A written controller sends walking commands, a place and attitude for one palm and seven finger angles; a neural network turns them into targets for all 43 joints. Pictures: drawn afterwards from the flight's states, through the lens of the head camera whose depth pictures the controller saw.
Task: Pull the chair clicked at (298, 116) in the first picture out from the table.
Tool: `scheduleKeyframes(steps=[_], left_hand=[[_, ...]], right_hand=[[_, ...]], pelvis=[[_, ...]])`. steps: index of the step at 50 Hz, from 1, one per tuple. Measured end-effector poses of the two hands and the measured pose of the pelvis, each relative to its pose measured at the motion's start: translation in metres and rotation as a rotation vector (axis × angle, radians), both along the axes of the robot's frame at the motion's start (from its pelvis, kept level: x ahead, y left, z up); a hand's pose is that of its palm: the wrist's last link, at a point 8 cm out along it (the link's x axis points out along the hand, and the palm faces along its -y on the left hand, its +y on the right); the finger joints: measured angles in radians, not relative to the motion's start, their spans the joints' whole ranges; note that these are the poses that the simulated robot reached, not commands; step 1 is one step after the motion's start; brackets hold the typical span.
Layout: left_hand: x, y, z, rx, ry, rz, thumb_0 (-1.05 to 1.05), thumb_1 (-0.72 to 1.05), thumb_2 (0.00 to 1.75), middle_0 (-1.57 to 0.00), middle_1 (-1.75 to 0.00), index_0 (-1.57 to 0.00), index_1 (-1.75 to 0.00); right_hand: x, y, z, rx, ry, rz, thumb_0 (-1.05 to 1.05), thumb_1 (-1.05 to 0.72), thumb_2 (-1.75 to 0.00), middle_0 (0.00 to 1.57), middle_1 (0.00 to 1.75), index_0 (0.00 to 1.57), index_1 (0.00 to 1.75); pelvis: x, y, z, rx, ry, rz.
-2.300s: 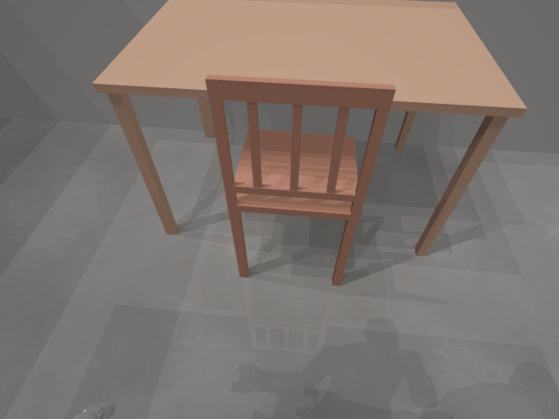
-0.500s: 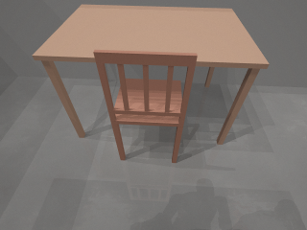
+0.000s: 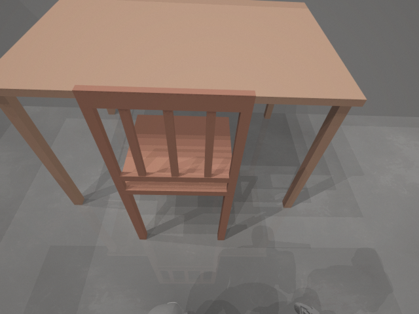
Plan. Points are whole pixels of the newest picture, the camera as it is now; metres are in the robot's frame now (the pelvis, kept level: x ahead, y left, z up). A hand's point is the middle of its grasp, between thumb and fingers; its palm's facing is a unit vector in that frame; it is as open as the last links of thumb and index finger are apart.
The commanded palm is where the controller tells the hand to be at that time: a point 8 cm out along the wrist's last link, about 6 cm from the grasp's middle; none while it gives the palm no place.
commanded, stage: take the last steps up to it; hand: left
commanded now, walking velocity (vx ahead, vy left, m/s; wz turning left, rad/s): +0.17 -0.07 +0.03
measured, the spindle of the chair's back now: (172, 146) +0.54 +0.15 -0.07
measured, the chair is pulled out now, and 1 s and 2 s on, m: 0.00 0.00 0.00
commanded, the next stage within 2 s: come to a stop and stand still in 0.06 s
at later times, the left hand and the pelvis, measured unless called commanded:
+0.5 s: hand (148, 294) +0.18 +0.15 -0.15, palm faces +0.05 -0.97 -0.23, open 7.3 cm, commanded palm none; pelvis +0.11 -0.03 +0.02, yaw +3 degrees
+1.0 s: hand out of the picture +0.07 +0.18 -0.15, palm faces +0.06 -0.98 -0.18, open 7.4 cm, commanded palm none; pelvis +0.07 +0.00 +0.03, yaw +2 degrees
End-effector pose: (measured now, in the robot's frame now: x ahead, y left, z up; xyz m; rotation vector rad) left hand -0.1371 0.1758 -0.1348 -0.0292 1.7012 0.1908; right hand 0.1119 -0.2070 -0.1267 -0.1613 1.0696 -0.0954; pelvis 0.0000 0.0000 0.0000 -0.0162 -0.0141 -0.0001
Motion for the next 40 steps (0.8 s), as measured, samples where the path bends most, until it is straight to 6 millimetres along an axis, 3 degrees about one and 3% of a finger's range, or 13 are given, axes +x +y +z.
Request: scheduleKeyframes(steps=[4, 10, 14, 19, 24, 28, 34, 40], left_hand=[[0.076, 0.021, -0.006, 0.029, -0.124, -0.052, 0.01, 0.91, 0.9, -0.2, -0.3, -0.2, -0.3], [0.196, 0.036, 0.01, 0.096, -0.36, -0.091, 0.01, 0.93, 0.9, -0.2, -0.3, -0.2, -0.29], [0.245, 0.038, 0.014, 0.142, -0.405, -0.136, 0.01, 0.94, 0.9, -0.2, -0.3, -0.19, -0.29], [0.284, 0.024, 0.013, 0.16, -0.399, -0.183, 0.01, 0.93, 0.9, -0.2, -0.3, -0.19, -0.29], [0.306, 0.018, 0.017, 0.161, -0.429, -0.162, 0.01, 0.92, 0.9, -0.2, -0.3, -0.2, -0.3], [0.308, 0.029, 0.017, 0.165, -0.453, -0.131, 0.0, 0.91, 0.9, -0.2, -0.3, -0.2, -0.3], [0.291, 0.062, -0.003, 0.148, -0.445, -0.104, 0.0, 0.91, 0.9, -0.21, -0.3, -0.2, -0.3], [0.255, 0.075, 0.004, 0.13, -0.376, -0.084, 0.0, 0.91, 0.9, -0.2, -0.3, -0.2, -0.3]], right_hand=[[0.001, -0.005, 0.008, -0.015, 0.038, -0.044, -0.01, -0.92, -0.9, 0.21, 0.3, 0.2, 0.3], [-0.001, -0.038, 0.016, -0.067, 0.15, -0.056, -0.02, -0.95, -0.9, 0.21, 0.3, 0.2, 0.3], [-0.002, -0.053, 0.009, -0.058, 0.224, -0.071, -0.01, -0.93, -0.9, 0.21, 0.3, 0.2, 0.3], [0.003, -0.063, -0.006, -0.017, 0.294, -0.111, 0.0, -0.92, -0.9, 0.2, 0.3, 0.2, 0.3], [0.011, -0.064, -0.006, -0.028, 0.337, -0.097, 0.0, -0.91, -0.9, 0.2, 0.3, 0.2, 0.3], [0.026, -0.059, -0.001, -0.055, 0.316, -0.067, 0.0, -0.91, -0.9, 0.2, 0.3, 0.2, 0.3], [0.038, -0.038, 0.005, -0.097, 0.196, -0.044, 0.0, -0.91, -0.9, 0.2, 0.3, 0.2, 0.3], [0.028, -0.011, 0.023, -0.093, 0.194, -0.024, 0.0, -0.92, -0.9, 0.2, 0.3, 0.2, 0.3]], pelvis=[[0.024, -0.002, 0.009, 0.024, -0.005, -0.002], [0.059, -0.007, 0.022, 0.022, 0.012, 0.016], [0.084, -0.022, 0.019, 0.03, 0.006, 0.027], [0.108, -0.039, 0.014, 0.035, 0.006, 0.026], [0.109, -0.037, 0.016, 0.032, 0.011, 0.054], [0.1, -0.026, 0.017, 0.03, 0.014, 0.07], [0.086, -0.001, 0.006, 0.009, 0.008, 0.07], [0.082, 0.007, 0.022, 0.004, 0.007, 0.057]])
